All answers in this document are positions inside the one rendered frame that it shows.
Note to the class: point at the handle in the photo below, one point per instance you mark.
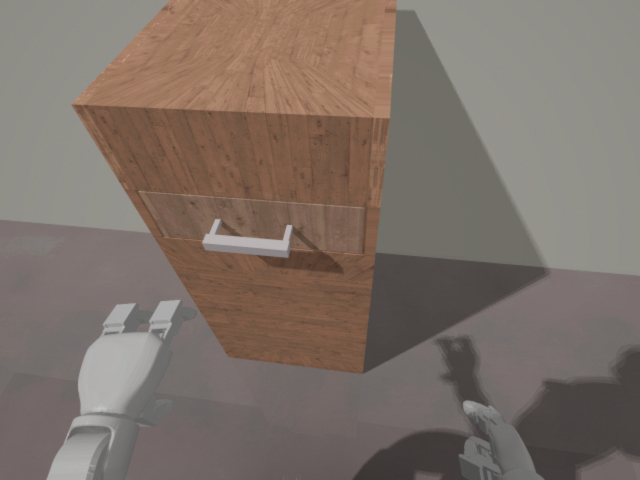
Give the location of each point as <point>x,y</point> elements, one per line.
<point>246,245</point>

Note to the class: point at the robot left forearm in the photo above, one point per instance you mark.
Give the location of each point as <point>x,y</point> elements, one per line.
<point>98,446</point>

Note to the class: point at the right robot hand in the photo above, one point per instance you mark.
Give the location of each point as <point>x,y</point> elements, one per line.
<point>505,450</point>

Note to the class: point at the cabinet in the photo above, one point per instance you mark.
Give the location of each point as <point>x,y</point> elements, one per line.
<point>268,99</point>

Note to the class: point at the left robot hand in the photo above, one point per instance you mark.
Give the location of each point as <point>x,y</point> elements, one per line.
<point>122,369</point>

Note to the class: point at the drawer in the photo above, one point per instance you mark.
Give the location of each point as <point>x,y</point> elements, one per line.
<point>317,226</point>

